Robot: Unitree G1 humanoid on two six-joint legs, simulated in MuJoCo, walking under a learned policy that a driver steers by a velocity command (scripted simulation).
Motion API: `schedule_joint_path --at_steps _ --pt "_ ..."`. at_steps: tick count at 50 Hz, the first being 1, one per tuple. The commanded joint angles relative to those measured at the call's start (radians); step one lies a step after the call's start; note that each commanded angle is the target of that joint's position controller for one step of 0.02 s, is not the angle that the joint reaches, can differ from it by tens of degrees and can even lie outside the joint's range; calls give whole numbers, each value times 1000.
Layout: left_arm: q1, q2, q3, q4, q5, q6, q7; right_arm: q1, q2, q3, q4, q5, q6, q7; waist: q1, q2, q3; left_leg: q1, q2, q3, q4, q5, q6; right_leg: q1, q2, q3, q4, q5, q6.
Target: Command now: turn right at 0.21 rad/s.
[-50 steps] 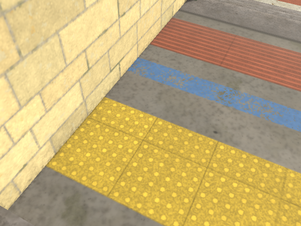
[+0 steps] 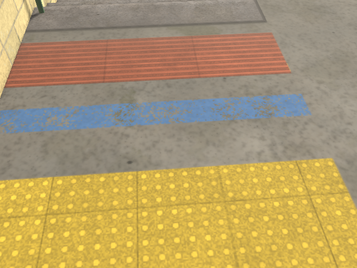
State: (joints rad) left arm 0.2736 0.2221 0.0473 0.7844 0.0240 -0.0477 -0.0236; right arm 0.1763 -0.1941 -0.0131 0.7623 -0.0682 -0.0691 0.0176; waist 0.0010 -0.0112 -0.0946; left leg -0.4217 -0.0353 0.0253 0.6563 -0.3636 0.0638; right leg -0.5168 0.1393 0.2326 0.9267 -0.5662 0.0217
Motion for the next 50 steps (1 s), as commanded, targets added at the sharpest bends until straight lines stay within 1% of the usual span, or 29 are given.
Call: schedule_joint_path --at_steps 1,2,3,4,6,7,8,9,10,11,12,13,14,15,16,17,18,19,20,22,24,33,44,45,46,47,48,49,50 --pt "-19 126 43 -56 31 18 79 123 -157 -62 -18 5 -11 23 -35 70 -60 449 400 -519 -249 769 329 -463 -7 21 415 -43 82" --pt "18 103 35 -20 45 20 82 35 -65 -29 -34 31 -3 43 9 72 -39 346 333 -403 -226 804 269 -411 -20 34 435 63 90" --pt "99 66 23 26 57 14 59 -24 -31 -17 -31 47 1 65 63 58 -23 215 271 -299 -205 827 223 -312 -55 13 456 171 99" --pt "167 38 19 62 57 9 27 -39 -21 -11 -23 55 4 87 96 52 -31 121 210 -211 -195 787 186 -229 -73 -32 465 233 111" --pt "224 40 23 112 42 2 -35 -113 -29 -2 -31 70 -6 114 127 49 -28 -55 139 -99 -210 568 114 -44 -127 -111 395 307 140" --pt "212 39 21 121 36 2 -57 -141 -52 -2 -28 78 -12 113 130 52 -8 -112 108 -54 -220 410 77 33 -163 -174 248 309 158" --pt "173 31 15 124 28 4 -71 -126 -77 -3 -8 82 -19 108 102 75 13 -134 96 -56 -230 276 47 120 -188 -201 104 268 177" --pt "132 27 11 124 20 3 -75 -90 -99 0 26 84 -23 109 79 95 35 -141 128 -113 -219 228 39 189 -197 -196 46 240 182" --pt "99 37 8 118 8 -1 -73 -69 -116 0 46 94 -23 120 73 85 40 -94 157 -154 -199 236 37 216 -200 -196 -59 270 184" --pt "88 56 7 118 -11 -2 -68 -71 -132 -2 55 107 -22 137 83 74 30 -34 174 -183 -171 291 31 258 -205 -203 -201 367 177" --pt "74 80 10 114 -23 -1 -59 -62 -144 -6 63 111 -20 154 75 86 15 45 185 -221 -153 353 22 278 -205 -190 -291 447 155" --pt "13 121 12 86 -25 0 -45 -24 -143 -15 61 112 -11 150 27 58 -5 132 164 -219 -146 298 7 255 -189 -171 -357 435 111" --pt "-68 157 17 72 -10 0 -35 18 -155 -29 56 100 -7 129 -39 10 19 161 120 -166 -158 183 -2 211 -169 -191 -370 373 54" --pt "-93 147 20 72 1 -1 -30 -20 -180 -42 44 84 -4 112 -41 -9 48 176 95 -104 -169 25 -3 154 -149 -207 -401 240 19" --pt "-108 106 13 84 -15 -3 -24 -69 -183 -54 14 52 -7 95 -51 -45 108 179 91 -55 -173 -32 13 71 -144 -186 -436 175 -8" --pt "-104 67 4 90 -28 -4 -19 -79 -173 -58 23 48 -12 85 -43 -19 136 166 104 -65 -184 -21 34 86 -151 -177 -454 201 -6" --pt "-80 59 3 99 -29 -2 -18 -66 -151 -56 39 60 -16 84 -31 -12 148 149 101 -69 -199 15 40 125 -151 -180 -452 229 2" --pt "-33 52 1 115 -27 0 -22 -58 -126 -52 54 76 -19 91 -9 3 136 152 92 -61 -200 79 34 168 -152 -185 -460 259 5" --pt "0 57 1 131 -23 -1 -27 -59 -112 -53 55 77 -18 94 -6 5 122 181 78 -46 -190 170 29 185 -148 -190 -462 297 0" --pt "-3 74 5 131 -20 -2 -35 -78 -125 -63 52 69 -15 93 2 11 76 247 62 -24 -168 320 14 208 -151 -204 -468 384 -10" --pt "-28 85 7 122 -21 -2 -38 -89 -145 -75 52 62 -12 86 3 8 56 275 54 -9 -166 367 2 223 -154 -211 -475 430 -13" --pt "-106 121 19 113 -18 9 -39 -96 -173 -98 82 58 -7 74 11 4 67 276 49 -9 -212 359 -10 305 -159 -230 -508 453 -20" --pt "-166 161 24 123 -12 16 -33 -73 -202 -108 120 55 3 68 2 6 81 314 52 -17 -251 369 -10 350 -157 -243 -547 473 -22" --pt "-144 185 33 132 -6 17 -30 -41 -231 -119 130 50 4 64 -3 12 83 325 55 -26 -272 219 6 345 -148 -251 -551 341 -32" --pt "-126 213 46 138 13 16 -21 -5 -272 -137 140 33 2 54 -17 30 119 315 71 -58 -304 -59 46 307 -134 -259 -532 137 -54" --pt "-111 207 50 146 33 12 -9 48 -278 -144 154 15 -3 42 -35 50 173 291 112 -129 -346 -293 98 255 -135 -249 -499 12 -85" --pt "-106 178 47 146 47 3 3 117 -262 -142 170 3 -12 25 -53 77 206 300 174 -226 -382 -415 158 198 -137 -239 -439 -29 -112" --pt "-113 128 35 142 49 -10 12 178 -228 -131 184 2 -19 6 -67 114 205 345 251 -332 -419 -447 213 159 -137 -256 -371 18 -119" --pt "-140 91 25 137 46 -26 16 179 -181 -111 176 12 -20 -9 -70 120 209 358 302 -392 -440 -415 240 157 -140 -272 -352 92 -124"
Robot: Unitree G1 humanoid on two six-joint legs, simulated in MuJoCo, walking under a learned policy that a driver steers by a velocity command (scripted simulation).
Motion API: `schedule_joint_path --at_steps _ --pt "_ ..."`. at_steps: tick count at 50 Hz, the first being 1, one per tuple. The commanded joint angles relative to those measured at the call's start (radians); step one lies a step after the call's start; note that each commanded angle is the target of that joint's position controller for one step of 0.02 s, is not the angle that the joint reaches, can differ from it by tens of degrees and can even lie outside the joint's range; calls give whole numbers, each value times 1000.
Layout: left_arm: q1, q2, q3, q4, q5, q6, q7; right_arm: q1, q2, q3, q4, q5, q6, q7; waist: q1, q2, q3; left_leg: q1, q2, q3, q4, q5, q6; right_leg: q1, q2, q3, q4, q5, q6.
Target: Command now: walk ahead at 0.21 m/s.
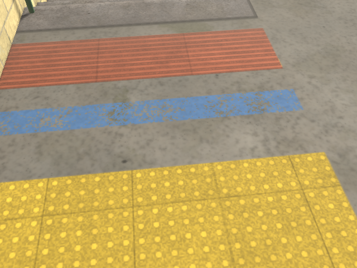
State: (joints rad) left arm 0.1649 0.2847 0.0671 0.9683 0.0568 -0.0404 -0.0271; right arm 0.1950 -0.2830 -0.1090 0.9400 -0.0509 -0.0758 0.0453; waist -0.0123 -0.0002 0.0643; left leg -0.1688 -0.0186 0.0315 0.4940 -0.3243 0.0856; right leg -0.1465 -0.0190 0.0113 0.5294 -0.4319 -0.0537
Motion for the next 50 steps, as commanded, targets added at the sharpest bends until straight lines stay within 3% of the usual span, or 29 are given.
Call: schedule_joint_path --at_steps 1,3,5,6,7,8,10,11,13,16,19,20,21,22,24,26,27,28,29,30,31,32,33,35,37,40,46,49,50 --pt "-56 14 1 -52 11 -48 21 121 -69 -1 -24 2 -9 -43 -49 93 50 79 296 -400 -283 -405 220 -177 17 -54 42 11 -54" --pt "10 6 -1 -45 9 -68 17 2 -101 3 -67 3 3 -44 28 82 56 -88 253 -316 -242 -333 205 44 39 -88 -25 60 -75" --pt "236 27 3 18 36 -91 10 -71 -84 13 -85 -33 3 -29 131 -9 24 -261 130 -185 80 -247 173 252 -11 9 -77 81 -118" --pt "377 75 7 43 46 -100 11 -154 -27 20 -136 -49 -13 -16 183 -182 9 -439 -37 -35 413 -244 79 348 -196 359 -222 103 -244" --pt "452 101 1 46 47 -106 0 -185 31 41 -153 -44 -31 -12 214 -158 71 -644 -47 -184 543 -323 67 411 -352 575 -351 64 -347" --pt "392 68 -9 43 42 -106 -2 -170 23 45 -149 -35 -35 -19 172 -53 155 -768 5 -253 593 -218 68 446 -384 541 -370 -14 -323" --pt "295 4 -35 28 38 -96 -4 -91 -15 36 -121 -48 -37 -25 112 32 136 -711 48 -196 615 -86 58 376 -290 348 -319 8 -258" --pt "261 -14 -42 29 55 -89 9 -70 21 54 -122 -59 -30 -19 79 11 148 -679 93 -184 576 10 62 309 -260 265 -288 80 -226" --pt "246 -91 -77 -7 43 -85 31 -68 37 66 -120 -66 -20 1 69 -19 109 -525 102 -120 446 256 50 135 -164 145 -278 156 -187" --pt "333 -25 -76 60 51 -103 26 -157 68 96 -167 -28 -4 2 95 -39 90 -389 132 -107 122 746 -9 -31 -104 58 -188 163 -153" --pt "404 -46 -90 105 62 -94 -9 -182 22 105 -190 -41 11 2 97 -20 133 -236 132 -84 103 726 -8 -211 -136 95 -145 70 -167" --pt "248 56 -39 62 -162 -74 60 -287 -80 55 -223 137 2 -7 81 -41 218 -339 90 -112 -6 678 -43 -193 -112 116 -24 206 -108" --pt "314 59 -41 86 -158 -63 77 -337 -35 76 -235 146 -4 -1 112 -11 178 -363 88 -101 -44 682 -56 -116 -127 105 46 242 -95" --pt "368 48 -36 105 -134 -50 89 -344 9 88 -226 127 -7 10 140 -8 145 -364 104 -110 -86 688 -63 -45 -134 114 105 240 -88" --pt "408 32 -23 115 -91 -17 90 -291 17 82 -186 117 -6 34 141 9 68 -298 112 -97 -139 662 -58 55 -130 128 260 310 -82" --pt "377 34 -13 117 -64 -14 64 45 -58 41 -69 95 4 24 -22 26 -110 137 37 10 -73 592 -15 -77 -83 90 610 564 -57" --pt "405 -13 -13 139 -72 -32 46 276 -120 17 11 88 15 14 -123 135 -186 471 150 -78 26 813 55 -377 8 49 1016 158 10" --pt "553 -102 -35 153 -109 -59 34 323 -141 33 22 53 2 9 -87 320 -378 770 317 -247 317 1041 148 -676 84 160 1416 -437 28" --pt "507 -44 -36 76 -151 -90 27 403 -207 4 58 91 8 12 -139 389 -561 829 455 -580 114 519 299 -801 78 203 1472 -364 33" --pt "355 -48 -37 -3 -170 -100 40 368 -205 4 86 97 24 -1 -110 280 -487 719 479 -716 -114 -22 301 -925 7 95 1408 -242 40" --pt "202 -3 -29 -37 -155 -91 62 201 -110 27 27 71 23 -12 -95 53 -302 473 426 -681 -231 -234 251 -922 -56 33 1267 -67 25" --pt "165 -3 -26 -57 -125 -71 80 44 -87 42 -19 54 7 -13 -37 -10 -217 236 426 -676 -251 -169 248 -838 -77 30 1260 1 33" --pt "195 6 -15 -48 -98 -54 86 -72 -46 60 -40 46 -17 -11 38 -52 -153 20 401 -609 -254 -77 217 -730 -127 99 1071 153 20" --pt "209 -47 -10 -66 -71 -37 82 -112 -44 66 -22 41 -19 -15 87 46 -32 -266 284 -369 -288 116 172 -548 -148 94 796 189 51" --pt "156 -35 -5 -102 -64 -45 81 -51 -65 62 2 33 -22 -41 79 97 -19 -307 225 -246 -297 300 173 -488 -144 69 583 289 79" --pt "25 -27 -11 -144 -63 -48 55 9 -106 45 8 63 -21 -64 35 63 -57 -259 202 -162 -304 334 156 -381 -103 31 264 478 73" --pt "-190 18 -9 -214 -77 -50 24 146 -122 26 58 90 0 -58 -35 21 4 10 267 -204 -273 171 119 -442 -63 7 37 382 21" --pt "-19 74 22 -168 -75 -62 17 141 -115 33 55 80 15 -55 60 27 -108 19 202 -137 -39 410 68 -154 -9 -46 -22 293 -30" --pt "190 153 51 -121 -69 -66 24 122 -67 52 28 65 13 -54 138 -59 -248 -146 127 -71 272 391 25 149 -141 118 -16 331 -92"
Over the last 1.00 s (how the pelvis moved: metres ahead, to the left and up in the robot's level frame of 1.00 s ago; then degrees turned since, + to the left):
0.00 0.00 0.02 -1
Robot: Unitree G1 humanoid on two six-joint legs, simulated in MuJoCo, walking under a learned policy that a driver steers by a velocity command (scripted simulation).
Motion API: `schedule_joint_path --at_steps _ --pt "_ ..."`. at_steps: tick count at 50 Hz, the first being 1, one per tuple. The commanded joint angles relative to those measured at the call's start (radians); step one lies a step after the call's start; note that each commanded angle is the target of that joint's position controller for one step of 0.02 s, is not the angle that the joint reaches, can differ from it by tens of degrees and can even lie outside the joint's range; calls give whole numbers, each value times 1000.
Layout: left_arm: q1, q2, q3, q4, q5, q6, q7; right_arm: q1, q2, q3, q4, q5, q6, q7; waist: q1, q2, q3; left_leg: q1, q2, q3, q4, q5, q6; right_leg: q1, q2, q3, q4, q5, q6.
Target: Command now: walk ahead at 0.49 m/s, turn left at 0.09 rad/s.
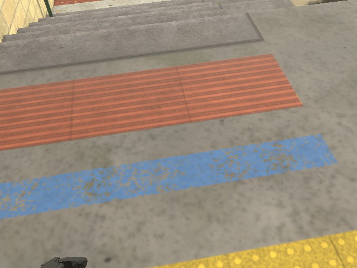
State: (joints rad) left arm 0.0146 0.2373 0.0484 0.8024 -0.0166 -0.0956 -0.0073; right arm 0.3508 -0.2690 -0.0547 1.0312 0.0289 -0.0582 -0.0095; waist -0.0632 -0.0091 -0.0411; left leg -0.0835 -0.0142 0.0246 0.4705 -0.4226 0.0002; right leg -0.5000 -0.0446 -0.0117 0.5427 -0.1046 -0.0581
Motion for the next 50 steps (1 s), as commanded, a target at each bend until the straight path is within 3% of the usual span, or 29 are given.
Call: schedule_joint_path --at_steps 1,2,3,4,5,7,10,13,16,19,22,25,26,27,28,29,30,31,32,33,34,37,39,42,44,47,49,50 --pt "449 296 93 80 7 -5 -2 42 20 27 -84 -14 -27 6 168 -324 -268 -630 -43 5 673 9 44 850 -345 581 -154 -162 -229" --pt "481 202 70 77 7 -8 -3 0 -75 3 -71 3 -46 8 203 -235 -283 -758 -33 -154 817 -115 55 872 -360 713 -227 -284 -232" --pt "390 162 55 59 12 -14 0 -81 -123 -13 -95 23 -53 6 188 -167 -156 -821 12 -173 840 -28 78 766 -339 567 -238 -246 -185" --pt "295 138 46 39 18 -16 2 -120 -112 -13 -104 20 -49 0 148 -99 -97 -775 64 -155 798 73 81 629 -302 440 -261 -164 -157" --pt "231 105 37 35 18 -19 0 -135 -100 -19 -102 7 -40 -7 117 -68 -38 -731 93 -151 730 134 77 521 -264 348 -300 -97 -138" --pt "200 72 30 48 27 -25 -2 -107 -75 -26 -93 3 -14 -5 67 -86 -12 -629 120 -156 666 195 74 416 -228 230 -358 -9 -109" --pt "236 94 40 79 30 -29 10 -128 -36 -28 -102 3 7 0 55 -50 14 -667 110 -173 600 293 63 407 -223 108 -389 138 -105" --pt "262 99 42 104 32 -22 27 -197 -28 -31 -133 -3 10 6 63 -44 43 -702 93 -171 472 434 47 413 -210 3 -405 193 -91" --pt "274 107 40 113 29 -24 36 -289 -15 -25 -171 -9 5 26 82 -45 73 -632 85 -95 307 559 44 386 -183 -96 -426 173 -65" --pt "343 119 45 146 20 -16 42 -388 6 -13 -216 -11 8 44 116 -35 120 -647 83 -52 213 561 55 471 -207 -142 -417 202 -60" --pt "376 139 54 162 12 5 43 -455 6 -9 -263 -6 9 62 128 -42 148 -683 71 0 162 444 81 594 -245 -172 -350 336 -59" --pt "353 182 65 150 0 20 50 -417 -32 -26 -288 -4 9 75 71 -98 88 -517 -8 100 153 268 134 636 -256 -209 -174 818 -41" --pt "339 199 69 143 0 28 55 -326 -63 -43 -273 0 10 75 19 -122 37 -399 -45 120 151 224 156 630 -252 -217 -45 956 -33" --pt "311 209 69 132 -3 33 56 -167 -116 -72 -233 3 10 69 -65 -110 -44 -176 -79 114 68 285 193 563 -220 -232 157 941 -8" --pt "297 205 65 108 6 24 56 -1 -200 -107 -195 -2 20 48 -135 -24 -140 156 28 -85 43 294 251 296 -179 -228 460 636 36" --pt "377 40 17 55 30 -10 29 -8 -280 -112 -199 1 19 38 -7 231 -218 481 292 -648 -32 176 438 -172 45 -131 819 -410 95" --pt "276 104 25 25 -13 -62 11 51 -228 -92 -208 -17 14 33 -65 160 -319 542 344 -847 -173 112 462 -294 71 97 929 -471 71" --pt "179 142 36 -7 -41 -83 6 11 -168 -79 -206 -21 3 29 -72 123 -185 458 307 -676 -183 214 402 -378 15 110 895 -374 45" --pt "170 141 36 -3 -28 -88 14 -72 -124 -67 -225 -11 -6 30 -20 37 -108 297 256 -536 -183 319 358 -325 -33 107 794 -287 36" --pt "166 145 46 3 1 -83 25 -147 -96 -58 -245 -9 -11 33 26 -4 -53 142 216 -448 -197 416 330 -247 -59 97 709 -248 47" --pt "185 148 53 -1 12 -68 27 -178 -71 -48 -259 -12 -14 29 61 -4 -38 47 188 -401 -219 477 323 -177 -78 102 662 -223 59" --pt "162 113 51 -37 26 -34 28 -157 -109 -52 -264 -9 -16 12 91 11 5 -98 165 -347 -255 558 325 -134 -80 72 509 -183 107" --pt "71 92 40 -74 34 -28 29 -128 -145 -62 -265 -9 -14 -1 66 29 33 -166 123 -296 -262 567 299 -118 -53 45 337 -57 125" --pt "-42 65 24 -107 27 -32 19 -71 -150 -65 -258 -3 -2 -8 12 69 36 -208 64 -257 -230 500 240 -20 14 29 83 167 120" --pt "-93 79 23 -131 12 -33 11 -28 -147 -64 -246 0 2 -7 -14 86 36 -187 82 -302 -214 432 224 13 38 39 9 221 116" --pt "-115 123 33 -154 6 -43 -2 2 -132 -60 -240 4 8 -11 -10 101 30 -71 124 -402 -126 358 209 13 44 83 -68 148 88" --pt "-63 149 42 -149 5 -55 -6 -10 -139 -63 -250 -3 12 -16 28 130 20 -34 139 -448 -55 397 195 78 45 84 -93 67 57" --pt "25 169 53 -127 10 -60 -2 -25 -124 -58 -261 -6 12 -15 76 131 -19 -48 105 -436 22 462 173 205 46 70 -126 68 29"
Over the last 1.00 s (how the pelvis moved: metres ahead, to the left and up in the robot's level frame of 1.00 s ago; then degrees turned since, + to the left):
0.51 0.00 -0.16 0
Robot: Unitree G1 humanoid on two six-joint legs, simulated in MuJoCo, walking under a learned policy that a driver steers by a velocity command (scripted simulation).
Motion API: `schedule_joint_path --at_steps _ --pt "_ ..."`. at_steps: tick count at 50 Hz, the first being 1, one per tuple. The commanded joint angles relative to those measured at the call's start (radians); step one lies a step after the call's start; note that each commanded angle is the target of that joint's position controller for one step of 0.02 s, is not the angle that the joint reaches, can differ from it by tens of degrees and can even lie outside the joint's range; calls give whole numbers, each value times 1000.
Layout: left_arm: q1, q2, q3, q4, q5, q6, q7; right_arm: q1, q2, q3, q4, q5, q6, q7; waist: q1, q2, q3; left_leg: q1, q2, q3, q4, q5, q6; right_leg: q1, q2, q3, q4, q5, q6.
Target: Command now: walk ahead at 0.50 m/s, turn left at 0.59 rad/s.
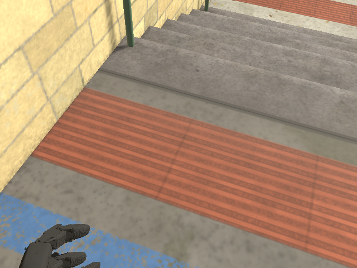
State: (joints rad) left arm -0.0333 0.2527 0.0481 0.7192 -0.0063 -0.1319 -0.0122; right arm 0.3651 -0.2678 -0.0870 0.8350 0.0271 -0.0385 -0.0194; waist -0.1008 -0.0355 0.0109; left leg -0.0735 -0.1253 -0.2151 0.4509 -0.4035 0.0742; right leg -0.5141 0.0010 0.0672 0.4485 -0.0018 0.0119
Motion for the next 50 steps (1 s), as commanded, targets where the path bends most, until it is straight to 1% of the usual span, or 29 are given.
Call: schedule_joint_path --at_steps 1,2,3,4,5,6,7,9,12,18,21,23,24,25,26,27,28,29,30,31,32,34,37,39,42,45,48,49,50 --pt "213 191 67 -23 17 -27 8 -62 -84 -10 -86 -13 -13 1 182 119 -183 -147 166 -144 243 432 67 456 -94 61 8 -35 -95" --pt "361 270 86 -7 36 -21 17 32 -28 6 -106 -5 -21 2 187 -80 -344 -434 39 -10 580 150 -7 834 -322 377 2 -113 -222" --pt "398 251 85 18 13 -7 9 94 -56 13 -118 15 -26 4 165 -305 -405 -660 45 33 790 -198 -30 935 -460 730 -97 -369 -309" --pt "339 156 61 -10 3 0 11 38 -151 -9 -107 21 -22 4 183 -155 -260 -739 110 15 879 -126 -37 818 -424 654 -138 -521 -268" --pt "285 121 49 -21 6 12 15 -51 -170 -15 -124 11 -14 4 184 -71 -144 -740 145 59 891 -38 -43 675 -378 497 -154 -470 -222" --pt "235 106 41 -17 12 19 14 -93 -155 -17 -140 -2 -10 5 158 -27 -63 -708 175 77 849 21 -45 533 -331 382 -186 -357 -204" --pt "208 88 33 -12 18 19 13 -104 -139 -21 -146 -7 -5 7 131 -38 -23 -673 206 78 800 57 -43 447 -293 293 -213 -277 -191" --pt "197 87 34 3 16 13 8 -80 -88 -14 -151 3 8 13 105 -73 -5 -614 233 103 750 86 -45 360 -257 172 -265 -190 -185" --pt "217 127 50 25 12 3 8 -122 -70 -9 -183 -3 17 14 104 -40 -3 -657 251 103 657 180 -63 372 -268 65 -303 -59 -212" --pt "284 168 60 67 1 19 10 -277 -31 15 -221 -8 -4 42 157 -10 21 -583 222 169 306 424 -58 411 -231 -116 -311 37 -186" --pt "342 200 65 101 -18 32 10 -368 -45 20 -255 -5 -9 49 181 -20 61 -565 205 210 194 362 -47 477 -260 -122 -298 27 -180" --pt "361 219 69 123 -27 45 11 -397 -62 18 -273 -4 -12 55 173 -39 70 -556 192 225 141 280 -23 544 -292 -114 -259 98 -172" --pt "357 231 71 131 -31 51 12 -383 -76 14 -274 -6 -13 57 153 -55 56 -511 173 243 115 237 -5 566 -299 -120 -216 213 -164" --pt "344 257 76 136 -27 54 14 -318 -105 1 -260 -18 -12 58 105 -72 7 -384 136 266 77 237 11 561 -280 -148 -130 387 -143" --pt "321 250 68 132 -26 54 16 -164 -155 -25 -218 -24 -8 52 21 -67 -81 -157 102 293 29 276 37 509 -236 -191 38 506 -118" --pt "316 207 47 117 -9 48 18 19 -225 -55 -169 -25 0 36 -59 -23 -200 158 172 194 72 310 76 312 -192 -219 288 355 -77" --pt "380 81 4 67 24 28 7 84 -345 -72 -157 -37 4 20 -1 250 -307 497 444 -290 26 248 225 -117 -41 -206 682 -312 -10" --pt "369 118 5 92 -11 3 -2 97 -283 -52 -172 -39 -1 19 -32 254 -436 524 550 -544 -122 211 311 -239 4 -18 865 -615 -5" --pt "320 182 23 79 -47 -1 -9 65 -211 -29 -161 -35 -12 28 -30 178 -300 423 518 -377 -125 251 265 -313 -54 10 917 -572 -15" --pt "270 183 18 68 -42 1 -10 13 -168 -13 -160 -35 -17 28 -6 137 -198 276 472 -222 -129 269 219 -307 -100 -12 878 -496 -26" --pt "244 176 19 65 -24 10 -4 -60 -138 -2 -156 -36 -22 32 30 97 -115 119 428 -124 -169 274 187 -256 -136 -12 807 -420 -24" --pt "297 154 16 76 -15 40 -4 -135 -112 9 -153 -41 -36 33 98 136 -63 -54 388 -19 -253 296 162 -137 -162 9 751 -315 -13" --pt "294 116 8 62 -17 69 2 -142 -130 3 -122 -44 -63 32 123 117 -14 -121 386 103 -319 367 154 -169 -156 32 697 -209 6" --pt "249 115 9 44 -12 68 2 -120 -133 4 -98 -57 -69 21 106 110 8 -101 368 185 -333 381 134 -218 -146 47 607 -93 13" --pt "127 96 1 -5 6 50 -16 -107 -145 11 -75 -58 -62 2 78 76 48 -149 308 305 -310 557 97 -118 -88 -23 317 88 16" --pt "58 71 -11 -36 10 40 -44 -43 -175 12 -36 -44 -46 -10 52 105 23 -69 330 307 -253 663 82 -46 -46 -64 161 135 4" --pt "81 114 -2 -43 18 33 -65 -54 -196 9 -17 -29 -27 -15 86 142 -15 51 377 275 -128 771 48 -24 -23 -54 89 22 -47" --pt "131 138 7 -31 26 31 -66 -65 -204 7 -16 -26 -20 -18 118 144 -48 71 373 272 -51 841 31 39 -3 -66 66 -4 -65" --pt "228 156 17 4 38 25 -64 -67 -194 12 -14 -24 -10 -21 164 107 -103 62 339 294 90 898 3 174 31 -92 -5 71 -89"
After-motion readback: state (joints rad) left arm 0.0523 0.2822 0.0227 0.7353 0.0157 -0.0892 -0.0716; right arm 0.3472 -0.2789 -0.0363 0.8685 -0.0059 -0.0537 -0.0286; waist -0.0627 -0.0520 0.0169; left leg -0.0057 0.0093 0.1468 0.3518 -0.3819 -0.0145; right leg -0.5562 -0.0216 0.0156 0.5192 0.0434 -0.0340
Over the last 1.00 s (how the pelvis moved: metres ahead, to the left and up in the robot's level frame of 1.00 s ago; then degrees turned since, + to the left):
0.54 0.10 0.01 32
